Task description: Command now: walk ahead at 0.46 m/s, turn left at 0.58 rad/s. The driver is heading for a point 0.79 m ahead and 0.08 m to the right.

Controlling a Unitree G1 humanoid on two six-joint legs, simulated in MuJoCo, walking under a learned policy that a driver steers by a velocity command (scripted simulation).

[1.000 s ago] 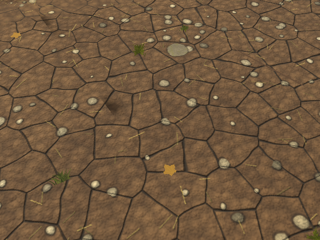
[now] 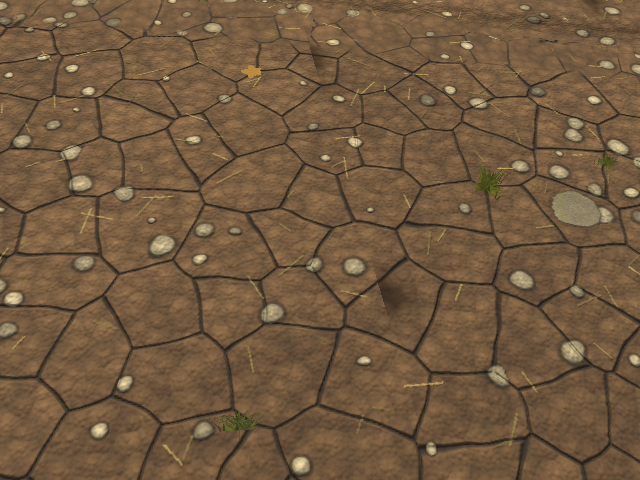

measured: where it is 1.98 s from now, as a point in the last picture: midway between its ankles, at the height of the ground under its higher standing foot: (329, 338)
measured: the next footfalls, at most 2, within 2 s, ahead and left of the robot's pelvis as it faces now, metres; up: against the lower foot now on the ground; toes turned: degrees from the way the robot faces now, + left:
right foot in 0.44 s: +0.45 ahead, -0.07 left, +0.00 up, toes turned +4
left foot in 0.92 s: +0.74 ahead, +0.12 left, +0.00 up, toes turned -16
